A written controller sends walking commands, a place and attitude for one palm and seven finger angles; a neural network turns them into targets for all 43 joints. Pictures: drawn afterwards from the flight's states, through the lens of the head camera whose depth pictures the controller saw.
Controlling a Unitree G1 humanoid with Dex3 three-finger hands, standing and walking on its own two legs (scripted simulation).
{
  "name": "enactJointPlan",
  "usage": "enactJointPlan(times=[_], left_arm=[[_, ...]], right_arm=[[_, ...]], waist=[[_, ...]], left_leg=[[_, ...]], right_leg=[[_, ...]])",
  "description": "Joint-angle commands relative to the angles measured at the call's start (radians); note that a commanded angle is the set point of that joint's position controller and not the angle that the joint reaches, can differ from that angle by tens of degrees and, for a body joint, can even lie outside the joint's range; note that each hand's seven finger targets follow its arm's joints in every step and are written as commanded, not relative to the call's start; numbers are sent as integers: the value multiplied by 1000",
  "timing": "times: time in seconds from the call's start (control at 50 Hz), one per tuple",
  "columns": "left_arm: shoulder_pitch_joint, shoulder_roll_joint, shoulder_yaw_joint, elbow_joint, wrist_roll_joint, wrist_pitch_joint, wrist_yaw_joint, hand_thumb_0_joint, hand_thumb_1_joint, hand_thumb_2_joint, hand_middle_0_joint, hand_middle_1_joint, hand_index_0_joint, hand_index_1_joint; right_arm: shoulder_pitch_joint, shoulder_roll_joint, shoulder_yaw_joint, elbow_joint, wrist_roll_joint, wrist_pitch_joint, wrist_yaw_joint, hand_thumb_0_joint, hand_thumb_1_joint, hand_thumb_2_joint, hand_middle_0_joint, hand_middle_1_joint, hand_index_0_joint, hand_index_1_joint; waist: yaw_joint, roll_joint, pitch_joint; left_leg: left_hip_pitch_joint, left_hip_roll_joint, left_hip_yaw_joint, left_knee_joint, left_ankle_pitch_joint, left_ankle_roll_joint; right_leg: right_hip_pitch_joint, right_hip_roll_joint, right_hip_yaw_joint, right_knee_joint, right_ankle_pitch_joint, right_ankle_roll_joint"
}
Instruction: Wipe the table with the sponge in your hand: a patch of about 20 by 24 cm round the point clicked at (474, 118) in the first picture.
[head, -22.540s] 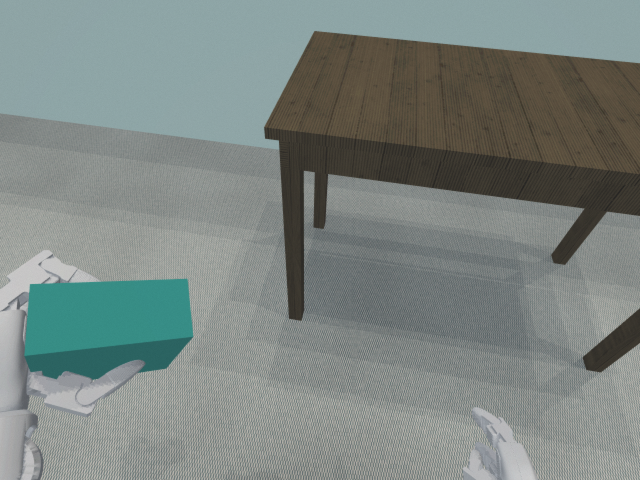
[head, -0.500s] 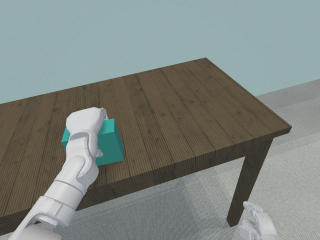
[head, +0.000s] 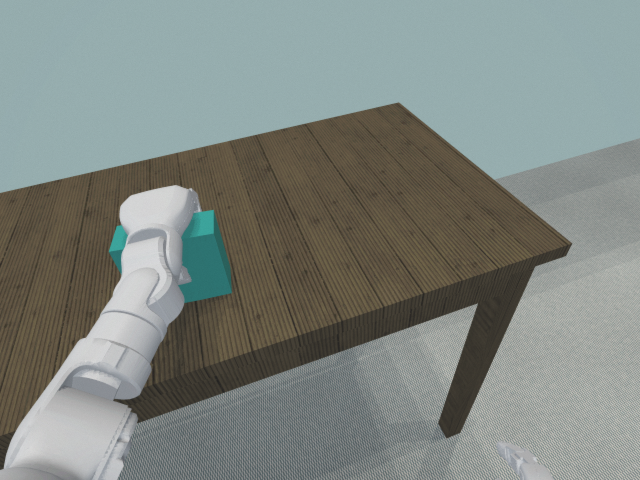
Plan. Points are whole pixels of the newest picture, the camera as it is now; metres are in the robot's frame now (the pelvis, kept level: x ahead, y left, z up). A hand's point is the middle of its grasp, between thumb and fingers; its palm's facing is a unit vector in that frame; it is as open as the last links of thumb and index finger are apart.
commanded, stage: wipe forward along the third lane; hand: left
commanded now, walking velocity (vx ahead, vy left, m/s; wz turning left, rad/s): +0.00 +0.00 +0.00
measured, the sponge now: (181, 270) +0.38 +0.24 +0.08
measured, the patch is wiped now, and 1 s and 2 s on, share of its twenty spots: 0.95 1.00 1.00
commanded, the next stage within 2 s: wipe back along the third lane in 0.48 s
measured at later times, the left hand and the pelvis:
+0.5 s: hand (171, 219) +0.44 +0.26 +0.13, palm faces -0.04 -0.02 -1.00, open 9.8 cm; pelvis +0.01 +0.03 +0.00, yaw +0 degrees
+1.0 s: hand (167, 220) +0.44 +0.26 +0.12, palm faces +0.05 -0.02 -1.00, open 9.8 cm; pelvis +0.03 +0.05 +0.00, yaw -1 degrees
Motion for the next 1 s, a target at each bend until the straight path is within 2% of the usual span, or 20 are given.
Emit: enactJointPlan(times=[0.0, 0.04, 0.1, 0.14, 0.18, 0.22, 0.28, 0.44, 0.46, 0.48, 0.56, 0.6, 0.64, 0.66, 0.72, 0.8, 0.84, 0.86, 0.94, 0.98], left_arm=[[-370, 233, 48, 23, 59, 5, 32, 0, 100, 1300, -1200, -1600, -1200, -1600], [-395, 275, 84, 33, 62, -8, 32, 0, 100, 1300, -1200, -1600, -1200, -1600], [-418, 238, 53, 75, 75, -23, 37, 0, 100, 1300, -1200, -1600, -1200, -1600], [-397, 241, 73, 66, 73, -34, 39, 0, 100, 1300, -1200, -1600, -1200, -1600], [-427, 206, 39, 87, 72, -40, 46, 0, 100, 1300, -1200, -1600, -1200, -1600], [-437, 194, 36, 94, 67, -43, 53, 0, 100, 1300, -1200, -1600, -1200, -1600], [-471, 210, 56, 130, 67, -47, 68, 0, 100, 1300, -1200, -1600, -1200, -1600], [-554, 210, 59, 188, 85, -40, 87, 0, 100, 1300, -1200, -1600, -1200, -1600], [-585, 188, 32, 206, 87, -39, 90, 0, 100, 1300, -1200, -1600, -1200, -1600], [-582, 221, 60, 234, 92, -33, 94, 0, 100, 1300, -1200, -1600, -1200, -1600], [-642, 248, 68, 286, 98, -34, 97, 0, 100, 1300, -1200, -1600, -1200, -1600], [-615, 203, 44, 290, 99, -32, 96, 0, 100, 1300, -1200, -1600, -1200, -1600], [-561, 181, 53, 247, 91, -44, 92, 0, 100, 1300, -1200, -1600, -1200, -1600], [-505, 163, 45, 238, 89, -43, 94, 0, 100, 1300, -1200, -1600, -1200, -1600], [-452, 109, 16, 174, 70, -32, 96, 0, 100, 1300, -1200, -1600, -1200, -1600], [-363, 89, 23, 118, 34, 12, 105, 0, 100, 1300, -1200, -1600, -1200, -1600], [-365, 30, -13, 52, 13, 34, 102, 0, 100, 1300, -1200, -1600, -1200, -1600], [-335, 41, -9, 62, 16, 55, 105, 0, 100, 1300, -1200, -1600, -1200, -1600], [-303, -10, -47, -36, 0, 112, 92, 0, 100, 1300, -1200, -1600, -1200, -1600], [-279, -34, -75, -53, -3, 145, 86, 0, 100, 1300, -1200, -1600, -1200, -1600]], right_arm=[[-141, -108, -34, -144, 4, -44, -8, 0, -900, -900, 200, 300, 200, 300], [-131, -108, -36, -142, 2, -45, -9, 0, -900, -900, 200, 300, 200, 300], [-99, -111, -41, -137, 0, -42, -2, 0, -900, -900, 200, 300, 200, 300], [-98, -107, -46, -147, -1, -38, 0, 0, -900, -900, 200, 300, 200, 300], [-86, -110, -48, -141, 1, -34, 1, 0, -900, -900, 200, 300, 200, 300], [-82, -111, -50, -140, 1, -33, 6, 0, -900, -900, 200, 300, 200, 300], [-69, -115, -53, -128, -1, -31, 7, 0, -900, -900, 200, 300, 200, 300], [-51, -111, -55, -110, -5, -21, 14, 0, -900, -900, 200, 300, 200, 300], [-44, -113, -56, -105, -6, -21, 15, 0, -900, -900, 200, 300, 200, 300], [-36, -118, -58, -96, -8, -19, 15, 0, -900, -900, 200, 300, 200, 300], [-21, -120, -56, -89, -10, -17, 12, 0, -900, -900, 200, 300, 200, 300], [-14, -115, -58, -94, -12, -16, 20, 0, -900, -900, 200, 300, 200, 300], [-16, -108, -65, -115, -16, -14, 26, 0, -900, -900, 200, 300, 200, 300], [-15, -111, -68, -120, -17, -10, 30, 0, -900, -900, 200, 300, 200, 300], [-40, -108, -68, -140, -11, -1, 39, 0, -900, -900, 200, 300, 200, 300], [-86, -110, -65, -156, -2, 6, 47, 0, -900, -900, 200, 300, 200, 300], [-116, -97, -63, -169, 3, 3, 51, 0, -900, -900, 200, 300, 200, 300], [-122, -106, -65, -162, 3, 8, 53, 0, -900, -900, 200, 300, 200, 300], [-173, -97, -58, -185, 9, 16, 62, 0, -900, -900, 200, 300, 200, 300], [-190, -98, -52, -186, 11, 24, 68, 0, -900, -900, 200, 300, 200, 300]], waist=[[-13, -148, -85], [-7, -131, -120], [-21, -136, -150], [-7, -130, -192], [-27, -135, -179], [-30, -127, -168], [-38, -164, -158], [-45, -133, -196], [-59, -125, -183], [-56, -128, -182], [-67, -126, -195], [-61, -98, -208], [-37, -99, -285], [-31, -82, -293], [-31, -109, -254], [-13, -134, -198], [-8, -119, -214], [-6, -113, -193], [5, -107, -221], [2, -111, -195]], left_leg=[[45, -88, 32, -28, 26, 54], [50, -86, 26, -31, 45, 53], [58, -85, 31, -17, 70, 56], [65, -86, 28, -18, 99, 56], [64, -84, 34, -14, 92, 57], [63, -82, 33, -16, 86, 58], [56, -80, 29, -19, 81, 59], [64, -76, 20, -23, 116, 56], [66, -76, 25, -18, 106, 57], [63, -74, 22, -18, 103, 57], [53, -71, 17, -20, 98, 56], [67, -69, 19, -20, 103, 55], [91, -65, 13, -15, 172, 55], [110, -63, 19, -8, 188, 56], [110, -60, 19, -12, 185, 58], [99, -62, 15, -29, 172, 59], [118, -62, 10, -32, 202, 59], [127, -60, 12, -32, 192, 58], [150, -61, 2, -30, 222, 55], [155, -61, -1, -31, 213, 54]], right_leg=[[-34, -32, 93, -159, 139, 37], [-17, -31, 98, -156, 166, 32], [-15, -30, 80, -138, 221, 32], [11, -27, 82, -135, 262, 27], [-5, -28, 72, -130, 260, 32], [-18, -27, 69, -134, 255, 33], [-29, -24, 60, -134, 245, 35], [-34, -17, 47, -124, 268, 25], [-47, -18, 44, -121, 256, 29], [-50, -17, 42, -121, 246, 28], [-59, -15, 39, -118, 219, 29], [-65, -12, 31, -117, 212, 25], [-18, -8, 26, -104, 281, 16], [-14, -5, 24, -100, 293, 16], [-24, -1, 19, -112, 289, 17], [-18, 2, 9, -123, 272, 17], [-10, 3, 2, -115, 291, 12], [-20, 6, 2, -119, 269, 13], [-2, 9, -6, -108, 281, 5], [-13, 10, -14, -103, 271, 5]])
